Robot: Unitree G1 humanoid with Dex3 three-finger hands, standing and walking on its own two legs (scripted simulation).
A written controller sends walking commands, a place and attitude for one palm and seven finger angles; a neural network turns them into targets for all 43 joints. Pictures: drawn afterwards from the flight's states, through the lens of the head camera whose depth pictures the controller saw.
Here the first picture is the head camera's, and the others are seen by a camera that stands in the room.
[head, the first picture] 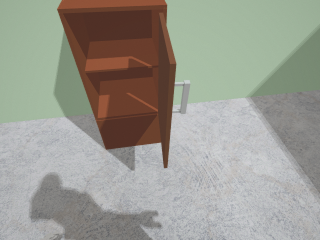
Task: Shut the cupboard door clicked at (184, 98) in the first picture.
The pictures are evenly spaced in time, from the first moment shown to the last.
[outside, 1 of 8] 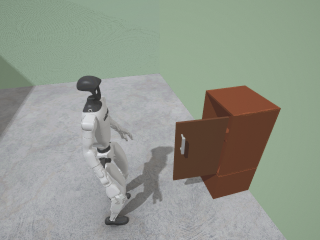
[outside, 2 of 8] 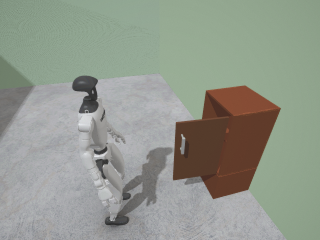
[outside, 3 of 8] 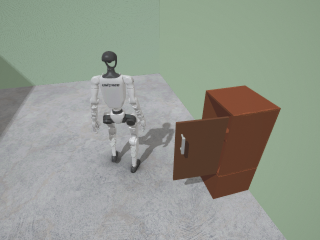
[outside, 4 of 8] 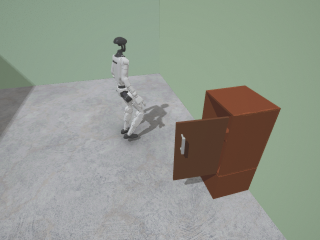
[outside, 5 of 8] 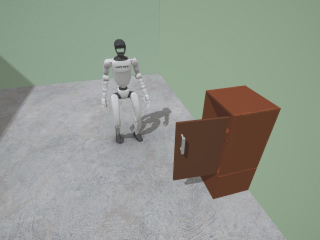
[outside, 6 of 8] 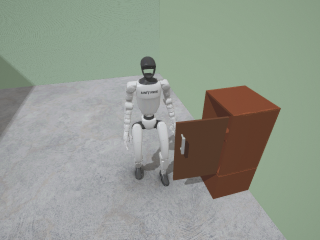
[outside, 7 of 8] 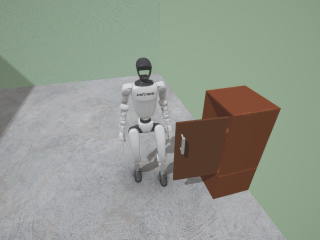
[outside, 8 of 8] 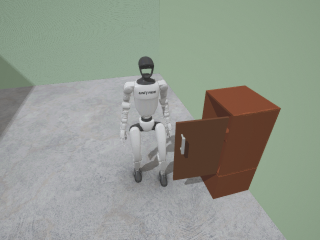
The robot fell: no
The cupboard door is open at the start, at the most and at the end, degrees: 85 85 85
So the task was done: no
